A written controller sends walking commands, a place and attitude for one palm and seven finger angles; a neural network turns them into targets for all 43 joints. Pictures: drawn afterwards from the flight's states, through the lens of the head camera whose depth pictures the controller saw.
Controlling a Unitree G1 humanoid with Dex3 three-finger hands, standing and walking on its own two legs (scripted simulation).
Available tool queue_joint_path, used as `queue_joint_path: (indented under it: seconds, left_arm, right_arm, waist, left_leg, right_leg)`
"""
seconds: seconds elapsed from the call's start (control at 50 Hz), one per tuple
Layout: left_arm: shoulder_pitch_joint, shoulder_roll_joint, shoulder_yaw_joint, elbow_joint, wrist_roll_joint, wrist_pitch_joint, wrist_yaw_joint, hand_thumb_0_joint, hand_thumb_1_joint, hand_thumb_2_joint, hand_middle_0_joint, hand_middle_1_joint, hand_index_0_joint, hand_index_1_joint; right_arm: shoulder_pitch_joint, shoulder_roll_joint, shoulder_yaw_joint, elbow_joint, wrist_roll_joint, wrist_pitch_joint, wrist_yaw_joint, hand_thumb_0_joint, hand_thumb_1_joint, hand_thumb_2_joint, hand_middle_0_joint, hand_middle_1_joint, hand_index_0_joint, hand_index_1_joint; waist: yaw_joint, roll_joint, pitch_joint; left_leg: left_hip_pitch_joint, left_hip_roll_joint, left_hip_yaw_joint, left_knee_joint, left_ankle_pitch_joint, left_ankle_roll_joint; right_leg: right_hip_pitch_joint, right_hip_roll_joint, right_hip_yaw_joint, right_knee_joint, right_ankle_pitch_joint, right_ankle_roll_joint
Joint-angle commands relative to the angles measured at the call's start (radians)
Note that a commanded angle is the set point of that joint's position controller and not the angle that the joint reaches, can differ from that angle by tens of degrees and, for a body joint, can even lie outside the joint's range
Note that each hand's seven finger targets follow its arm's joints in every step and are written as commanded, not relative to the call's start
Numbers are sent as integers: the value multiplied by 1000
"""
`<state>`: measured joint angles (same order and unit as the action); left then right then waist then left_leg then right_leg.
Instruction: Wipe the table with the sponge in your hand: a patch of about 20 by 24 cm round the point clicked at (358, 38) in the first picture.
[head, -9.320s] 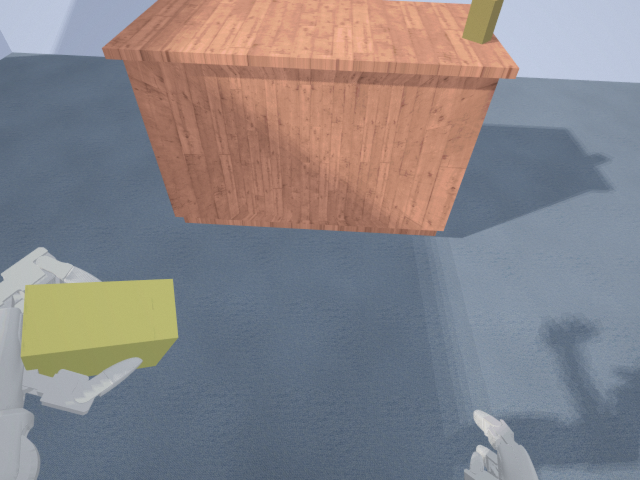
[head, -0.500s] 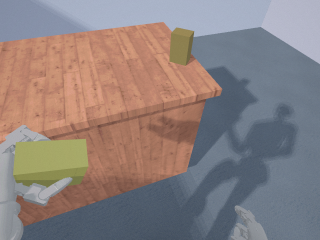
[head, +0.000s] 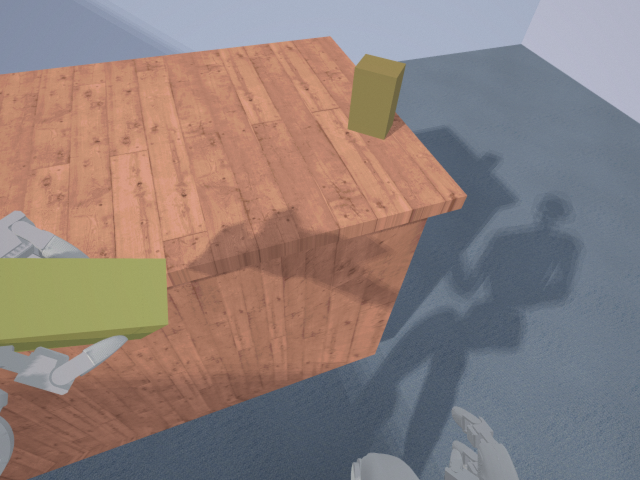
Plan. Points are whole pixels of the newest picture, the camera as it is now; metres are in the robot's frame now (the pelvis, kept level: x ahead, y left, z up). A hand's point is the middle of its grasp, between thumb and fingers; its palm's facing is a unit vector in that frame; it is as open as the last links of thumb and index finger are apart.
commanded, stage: shuffle to correct the standing spot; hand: left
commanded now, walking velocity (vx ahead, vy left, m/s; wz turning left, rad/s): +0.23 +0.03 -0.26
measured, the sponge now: (107, 305) +0.24 +0.21 +0.16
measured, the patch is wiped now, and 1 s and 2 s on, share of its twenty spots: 0.00 0.00 0.00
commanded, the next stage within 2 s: come to a stop and stand still in 0.46 s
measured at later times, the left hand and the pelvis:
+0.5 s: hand (135, 197) +0.34 +0.21 +0.20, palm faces +0.39 -0.83 -0.41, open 9.8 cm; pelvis +0.12 -0.02 -0.01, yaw -1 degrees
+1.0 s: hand (157, 158) +0.42 +0.22 +0.18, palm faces +0.40 -0.79 -0.47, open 9.8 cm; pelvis +0.19 -0.03 +0.00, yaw -1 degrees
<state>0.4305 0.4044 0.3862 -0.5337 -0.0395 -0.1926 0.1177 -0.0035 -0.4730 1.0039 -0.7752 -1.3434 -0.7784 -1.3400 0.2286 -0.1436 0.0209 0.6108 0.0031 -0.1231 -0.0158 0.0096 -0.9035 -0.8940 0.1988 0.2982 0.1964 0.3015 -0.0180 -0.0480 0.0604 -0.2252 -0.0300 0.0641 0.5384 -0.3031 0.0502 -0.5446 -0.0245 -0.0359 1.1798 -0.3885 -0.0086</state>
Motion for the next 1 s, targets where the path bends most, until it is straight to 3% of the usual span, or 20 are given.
queue_joint_path:
  seconds: [0.0, 0.12, 0.14, 0.16, 0.18, 0.28, 0.34, 0.4, 0.42, 0.48, 0.52, 0.58, 0.62, 0.66, 0.68, 0.76, 0.8, 0.84, 0.88, 0.98]
  left_arm:
    - [73, 129, 129, -204, -11, -87, 13, 0, 100, 1300, -1200, -1600, -1200, -1600]
    - [-54, 119, 118, -61, -6, -67, 20, 0, 100, 1300, -1200, -1600, -1200, -1600]
    - [-88, 141, 120, -67, 4, -67, 25, 0, 100, 1300, -1200, -1600, -1200, -1600]
    - [-85, 144, 107, -52, 4, -56, 27, 0, 100, 1300, -1200, -1600, -1200, -1600]
    - [-129, 156, 108, -88, 4, -60, 24, 0, 100, 1300, -1200, -1600, -1200, -1600]
    - [-109, 151, 90, -289, 14, -89, 32, 0, 100, 1300, -1200, -1600, -1200, -1600]
    - [-81, 183, 141, -334, -4, -92, 48, 0, 100, 1300, -1200, -1600, -1200, -1600]
    - [-53, 177, 156, -293, -18, -92, 61, 0, 100, 1300, -1200, -1600, -1200, -1600]
    - [-51, 175, 162, -263, -18, -96, 62, 0, 100, 1300, -1200, -1600, -1200, -1600]
    - [-37, 130, 136, -168, -11, -91, 53, 0, 100, 1300, -1200, -1600, -1200, -1600]
    - [-45, 145, 130, -96, 0, -70, 38, 0, 100, 1300, -1200, -1600, -1200, -1600]
    - [-65, 99, 72, -131, -1, -59, 35, 0, 100, 1300, -1200, -1600, -1200, -1600]
    - [-57, 143, 76, -132, 9, -42, 40, 0, 100, 1300, -1200, -1600, -1200, -1600]
    - [-71, 144, 73, -168, -13, -34, 48, 0, 100, 1300, -1200, -1600, -1200, -1600]
    - [-35, 161, 104, -166, -9, -43, 52, 0, 100, 1300, -1200, -1600, -1200, -1600]
    - [-3, 210, 170, -243, -7, -68, 68, 0, 100, 1300, -1200, -1600, -1200, -1600]
    - [-4, 182, 150, -277, -25, -67, 73, 0, 100, 1300, -1200, -1600, -1200, -1600]
    - [0, 176, 148, -306, -30, -66, 66, 0, 100, 1300, -1200, -1600, -1200, -1600]
    - [47, 124, 107, -229, -23, -46, 52, 0, 100, 1300, -1200, -1600, -1200, -1600]
    - [32, 118, 89, -211, -8, -20, 54, 0, 100, 1300, -1200, -1600, -1200, -1600]
  right_arm:
    - [-58, -177, -71, -139, 12, -66, -5, 0, -900, -900, 200, 300, 200, 300]
    - [-74, -184, -61, -139, 11, -48, -35, 0, -900, -900, 200, 300, 200, 300]
    - [-80, -177, -61, -143, 11, -43, -33, 0, -900, -900, 200, 300, 200, 300]
    - [-81, -154, -60, -149, 15, -35, -34, 0, -900, -900, 200, 300, 200, 300]
    - [-100, -177, -65, -162, 8, -34, -27, 0, -900, -900, 200, 300, 200, 300]
    - [-133, -150, -41, -145, -1, 7, -10, 0, -900, -900, 200, 300, 200, 300]
    - [-137, -141, -39, -153, -13, -2, -24, 0, -900, -900, 200, 300, 200, 300]
    - [-108, -149, -51, -155, -12, -13, -46, 0, -900, -900, 200, 300, 200, 300]
    - [-98, -156, -57, -156, -9, -14, -51, 0, -900, -900, 200, 300, 200, 300]
    - [-92, -187, -73, -173, 14, -18, -47, 0, -900, -900, 200, 300, 200, 300]
    - [-88, -183, -68, -156, 0, -15, -46, 0, -900, -900, 200, 300, 200, 300]
    - [-87, -178, -59, -166, 22, -27, -33, 0, -900, -900, 200, 300, 200, 300]
    - [-86, -146, -42, -173, 13, -21, -21, 0, -900, -900, 200, 300, 200, 300]
    - [-126, -157, -49, -179, 27, -34, -19, 0, -900, -900, 200, 300, 200, 300]
    - [-121, -153, -37, -171, 19, -30, -27, 0, -900, -900, 200, 300, 200, 300]
    - [-151, -129, -7, -162, 0, -13, -43, 0, -900, -900, 200, 300, 200, 300]
    - [-133, -128, -18, -175, 2, -11, -55, 0, -900, -900, 200, 300, 200, 300]
    - [-112, -158, -46, -179, 2, -17, -48, 0, -900, -900, 200, 300, 200, 300]
    - [-107, -148, -47, -168, -10, -27, -38, 0, -900, -900, 200, 300, 200, 300]
    - [-123, -158, -35, -165, 7, -36, -37, 0, -900, -900, 200, 300, 200, 300]
  waist:
    - [28, 220, -135]
    - [32, 93, -170]
    - [41, -14, -226]
    - [39, -211, -249]
    - [43, -245, -233]
    - [36, 4, -112]
    - [44, -60, -151]
    - [35, 78, -183]
    - [32, 138, -182]
    - [26, 310, -141]
    - [14, 309, -94]
    - [29, 211, -124]
    - [12, -109, -176]
    - [26, -226, -130]
    - [38, -156, -118]
    - [48, -30, -189]
    - [32, 12, -265]
    - [43, 176, -336]
    - [37, 247, -238]
    - [29, 150, -226]
  left_leg:
    - [39, 234, -140, -216, 345, 121]
    - [-69, 208, -46, 40, 291, 46]
    - [-189, 161, -5, 267, 206, 27]
    - [-363, 45, 48, 555, 13, -11]
    - [-480, 31, -41, 745, -232, -32]
    - [-272, 157, -102, 532, -117, -36]
    - [-79, 99, 32, 232, -11, -45]
    - [63, 39, 87, 12, 83, -50]
    - [87, 59, 47, -28, 55, -35]
    - [117, 330, -380, -182, 161, 124]
    - [27, 332, -327, -162, 244, 143]
    - [-28, 211, -84, 20, 292, 41]
    - [-195, 72, 37, 247, 207, -55]
    - [-287, 50, -17, 352, -111, -78]
    - [-307, 69, -39, 353, -167, -62]
    - [-140, 38, 13, 35, 73, -55]
    - [113, 73, -1, -62, 555, -32]
    - [302, 262, -189, -52, 972, 66]
    - [256, 332, -264, -115, 924, 116]
    - [76, 212, -95, -19, 560, -3]
  right_leg:
    - [49, -31, -48, -277, 129, 9]
    - [431, 47, -153, -677, 221, 5]
    - [587, -48, -15, -703, 217, -48]
    - [667, -257, 364, -769, 251, -159]
    - [651, -415, 597, -850, 207, -239]
    - [253, -325, 254, -839, 199, -203]
    - [213, -246, 135, -836, 135, -166]
    - [248, -168, 75, -695, 63, -111]
    - [234, -141, 71, -629, 49, -86]
    - [47, 29, -32, -288, -153, 0]
    - [72, -5, -21, -314, -175, 1]
    - [299, 2, -52, -682, 126, 3]
    - [489, -193, 240, -753, 693, -79]
    - [542, -284, 288, -723, 1050, -140]
    - [542, -296, 260, -702, 1083, -143]
    - [566, -209, 102, -589, 1064, -87]
    - [459, -133, 16, -489, 936, -12]
    - [260, -27, 20, -400, 229, 23]
    - [183, 12, 42, -411, -148, 13]
    - [430, -21, 31, -787, 388, 9]
